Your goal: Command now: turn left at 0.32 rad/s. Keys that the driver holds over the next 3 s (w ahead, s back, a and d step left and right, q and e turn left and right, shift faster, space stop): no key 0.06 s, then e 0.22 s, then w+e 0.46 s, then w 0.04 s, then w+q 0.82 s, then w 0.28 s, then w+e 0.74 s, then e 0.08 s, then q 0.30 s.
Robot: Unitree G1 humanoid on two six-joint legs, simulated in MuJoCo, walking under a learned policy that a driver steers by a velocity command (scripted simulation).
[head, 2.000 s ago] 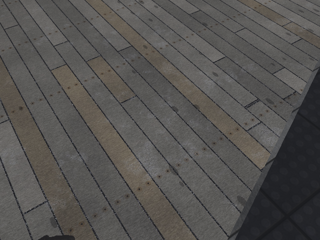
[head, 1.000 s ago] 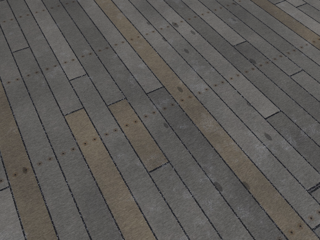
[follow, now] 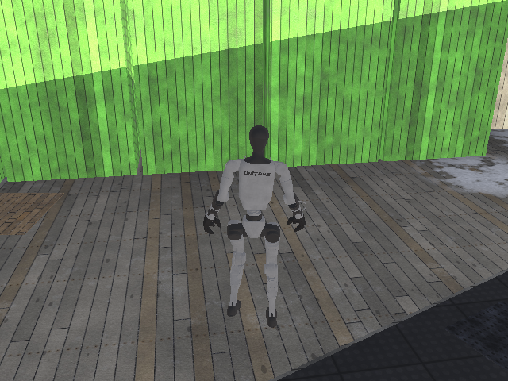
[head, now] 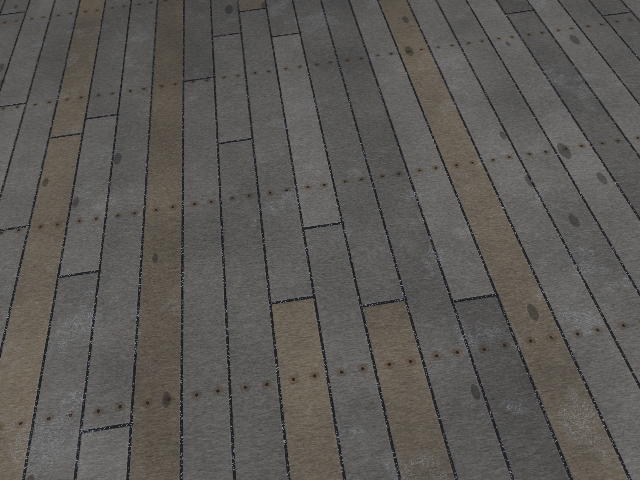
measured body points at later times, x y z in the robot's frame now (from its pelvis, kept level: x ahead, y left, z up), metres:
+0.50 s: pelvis +0.02 -0.01 -0.01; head +0.03 -0.03 +0.44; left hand +0.19 +0.25 -0.10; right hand +0.08 -0.31 -0.12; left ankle -0.01 +0.15 -0.74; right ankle +0.02 -0.12 -0.72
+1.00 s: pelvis +0.23 -0.10 -0.01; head +0.26 -0.13 +0.44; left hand +0.31 +0.18 -0.12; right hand +0.39 -0.39 -0.09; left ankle +0.44 -0.05 -0.72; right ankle +0.03 -0.12 -0.74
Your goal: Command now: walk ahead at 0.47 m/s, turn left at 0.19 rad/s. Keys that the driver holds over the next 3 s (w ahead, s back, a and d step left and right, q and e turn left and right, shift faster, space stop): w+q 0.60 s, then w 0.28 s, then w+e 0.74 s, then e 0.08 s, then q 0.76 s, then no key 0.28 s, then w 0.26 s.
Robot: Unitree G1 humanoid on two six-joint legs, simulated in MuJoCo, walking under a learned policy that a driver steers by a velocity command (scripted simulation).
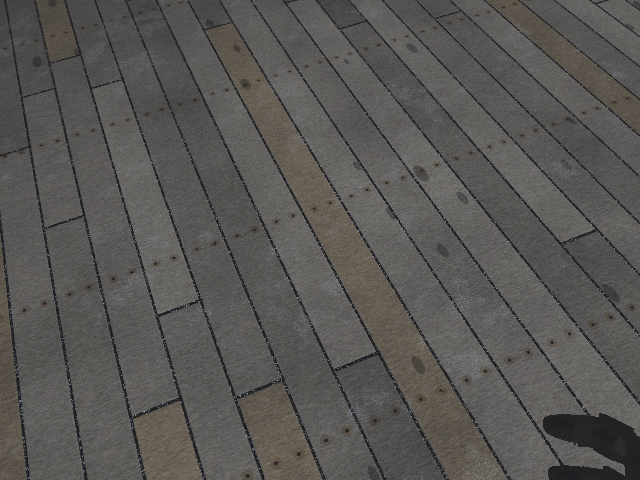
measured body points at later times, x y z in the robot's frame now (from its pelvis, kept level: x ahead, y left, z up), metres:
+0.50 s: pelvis +0.32 +0.00 +0.00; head +0.35 +0.00 +0.45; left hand +0.49 +0.28 -0.06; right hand +0.42 -0.28 -0.12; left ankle +0.19 +0.10 -0.73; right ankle +0.48 -0.10 -0.73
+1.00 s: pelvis +0.56 +0.09 +0.00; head +0.59 +0.11 +0.45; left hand +0.41 +0.33 -0.13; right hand +0.89 +0.00 -0.06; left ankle +0.63 +0.24 -0.73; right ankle +0.48 -0.10 -0.73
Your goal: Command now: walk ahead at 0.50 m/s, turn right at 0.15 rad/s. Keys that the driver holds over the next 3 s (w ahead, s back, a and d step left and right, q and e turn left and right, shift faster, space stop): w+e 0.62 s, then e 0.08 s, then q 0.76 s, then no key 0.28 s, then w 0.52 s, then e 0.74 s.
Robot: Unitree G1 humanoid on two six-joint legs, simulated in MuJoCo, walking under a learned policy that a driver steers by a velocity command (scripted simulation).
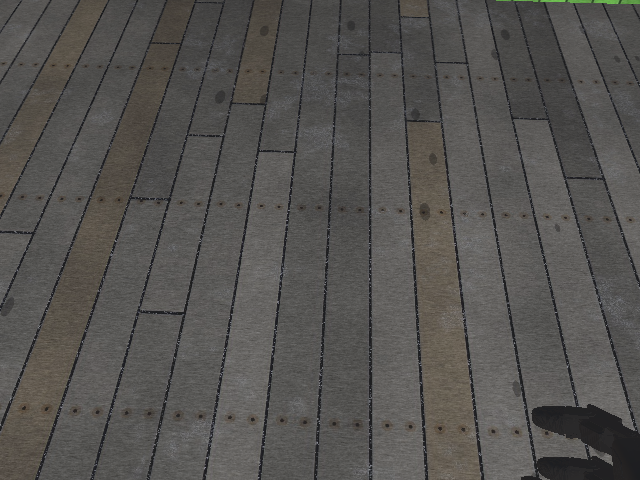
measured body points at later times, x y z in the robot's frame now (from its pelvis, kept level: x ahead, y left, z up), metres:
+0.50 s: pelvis +0.26 -0.02 +0.00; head +0.29 -0.03 +0.45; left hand +0.52 +0.16 -0.09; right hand +0.20 -0.30 -0.13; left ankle +0.13 +0.12 -0.73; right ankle +0.38 -0.17 -0.71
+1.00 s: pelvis +0.48 -0.09 +0.01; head +0.50 -0.10 +0.46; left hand +0.70 +0.11 -0.10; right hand +0.51 -0.39 -0.11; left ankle +0.63 -0.03 -0.72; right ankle +0.38 -0.16 -0.73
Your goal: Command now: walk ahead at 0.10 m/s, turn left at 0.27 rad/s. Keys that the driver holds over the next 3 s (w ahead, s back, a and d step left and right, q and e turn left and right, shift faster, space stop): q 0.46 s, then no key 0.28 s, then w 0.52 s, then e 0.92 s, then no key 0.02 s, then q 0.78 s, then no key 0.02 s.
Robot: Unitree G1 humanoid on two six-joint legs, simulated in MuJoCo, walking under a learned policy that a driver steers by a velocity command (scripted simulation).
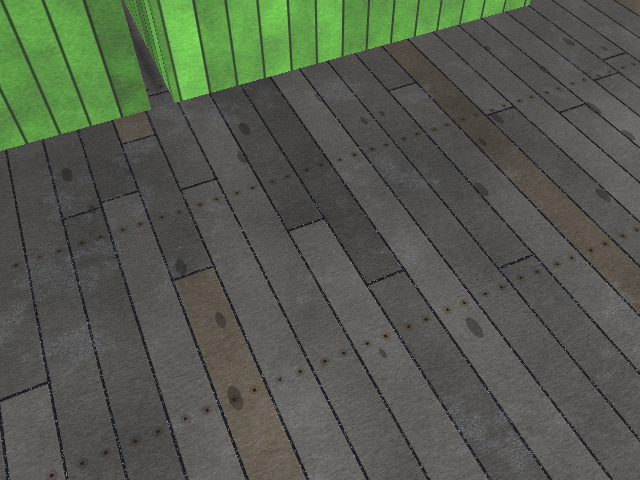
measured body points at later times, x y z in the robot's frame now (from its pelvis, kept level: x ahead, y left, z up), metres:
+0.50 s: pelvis +0.06 -0.02 +0.00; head +0.10 -0.03 +0.45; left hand +0.10 +0.29 -0.10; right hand +0.29 -0.25 -0.10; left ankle +0.10 +0.10 -0.72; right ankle +0.11 -0.13 -0.74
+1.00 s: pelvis +0.10 +0.00 +0.01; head +0.10 +0.01 +0.46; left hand +0.12 +0.30 -0.10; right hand +0.25 -0.24 -0.11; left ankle +0.00 +0.10 -0.74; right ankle +0.15 -0.11 -0.69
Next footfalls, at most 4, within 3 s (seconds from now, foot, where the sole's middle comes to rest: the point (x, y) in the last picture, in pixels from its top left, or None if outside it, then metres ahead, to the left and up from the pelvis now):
0.02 left None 0.15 0.11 -0.77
0.46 right None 0.15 -0.12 -0.77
0.82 left None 0.04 0.12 -0.77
1.16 right None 0.28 -0.08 -0.77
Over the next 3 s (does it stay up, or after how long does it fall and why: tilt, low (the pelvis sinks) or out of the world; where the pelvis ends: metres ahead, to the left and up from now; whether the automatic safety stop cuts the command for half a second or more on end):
stays up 0.36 0.06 0.00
